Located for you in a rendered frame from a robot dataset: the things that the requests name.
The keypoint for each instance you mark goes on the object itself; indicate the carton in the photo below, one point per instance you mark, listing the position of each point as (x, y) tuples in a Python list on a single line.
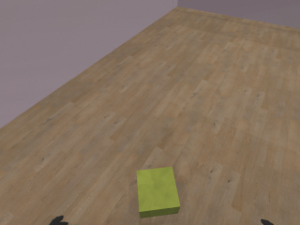
[(157, 192)]

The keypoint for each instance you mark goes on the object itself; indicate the robot left hand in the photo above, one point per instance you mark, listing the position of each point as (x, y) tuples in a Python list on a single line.
[(57, 220)]

